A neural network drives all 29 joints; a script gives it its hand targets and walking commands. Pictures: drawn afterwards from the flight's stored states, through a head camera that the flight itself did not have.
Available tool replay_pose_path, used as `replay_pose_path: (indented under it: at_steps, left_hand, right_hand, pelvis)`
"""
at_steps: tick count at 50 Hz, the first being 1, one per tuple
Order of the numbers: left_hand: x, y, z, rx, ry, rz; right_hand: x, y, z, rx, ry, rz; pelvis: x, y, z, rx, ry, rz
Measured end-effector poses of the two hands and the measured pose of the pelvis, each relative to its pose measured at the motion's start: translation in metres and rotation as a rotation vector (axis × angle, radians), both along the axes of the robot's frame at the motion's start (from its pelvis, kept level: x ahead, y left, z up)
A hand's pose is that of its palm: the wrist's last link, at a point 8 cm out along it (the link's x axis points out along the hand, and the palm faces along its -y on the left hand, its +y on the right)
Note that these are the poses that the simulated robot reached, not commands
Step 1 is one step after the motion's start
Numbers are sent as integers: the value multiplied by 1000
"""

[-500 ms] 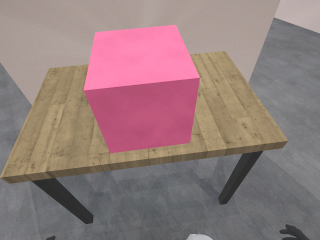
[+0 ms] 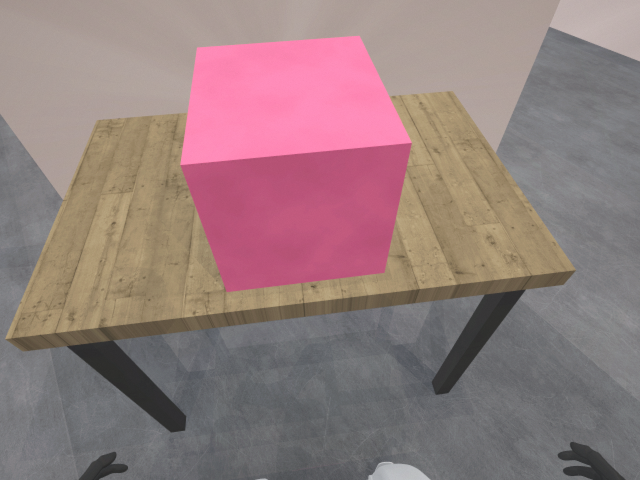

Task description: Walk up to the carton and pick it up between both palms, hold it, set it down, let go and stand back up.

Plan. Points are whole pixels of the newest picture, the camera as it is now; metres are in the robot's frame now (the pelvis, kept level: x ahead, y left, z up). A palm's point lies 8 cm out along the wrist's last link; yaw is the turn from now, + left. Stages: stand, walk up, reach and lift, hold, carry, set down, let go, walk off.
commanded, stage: walk up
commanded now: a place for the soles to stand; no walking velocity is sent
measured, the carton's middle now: (293, 163) +0.57 +0.05 +0.08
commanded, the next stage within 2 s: reach and lift in 0.16 s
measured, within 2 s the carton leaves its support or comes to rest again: neither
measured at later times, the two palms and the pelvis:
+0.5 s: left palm (103, 442) +0.20 +0.29 -0.06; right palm (592, 478) +0.13 -0.30 -0.07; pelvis +0.00 +0.01 +0.00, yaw +1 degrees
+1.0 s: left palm (92, 438) +0.19 +0.29 -0.02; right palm (557, 432) +0.17 -0.25 -0.01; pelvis +0.02 +0.04 +0.03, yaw +1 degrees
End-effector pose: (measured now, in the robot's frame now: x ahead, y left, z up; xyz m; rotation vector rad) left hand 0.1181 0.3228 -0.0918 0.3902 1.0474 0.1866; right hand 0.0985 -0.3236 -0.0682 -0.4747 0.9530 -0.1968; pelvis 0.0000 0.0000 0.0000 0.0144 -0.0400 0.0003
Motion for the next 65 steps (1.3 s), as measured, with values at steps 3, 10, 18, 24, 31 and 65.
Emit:
replay_pose_path:
  at_steps: [3, 10, 18, 24, 31, 65]
  left_hand:
    - [-3, -2, 0, 2, 13, 3]
    - [6, 1, 1, 26, 56, 22]
    - [75, -18, 33, 42, -45, -14]
    - [81, -28, 36, 0, -89, -25]
    - [61, -23, 37, -50, -97, 3]
    - [67, -53, 103, -196, -468, -27]
  right_hand:
    - [3, -2, -1, 3, -2, 1]
    - [8, 1, -4, 24, -29, 10]
    - [30, 19, -9, 103, -113, 50]
    - [35, 22, -2, 92, -120, 61]
    - [40, 35, 14, 90, -130, 77]
    - [101, 87, 89, 267, -423, 91]
  pelvis:
    - [1, -3, 0, 3, 2, 0]
    - [2, 1, -1, 2, 1, 2]
    - [2, 3, -3, 4, -6, 4]
    - [4, 6, 0, -7, -3, 12]
    - [7, 17, 9, -28, -2, 17]
    - [21, 35, 35, -59, -11, 20]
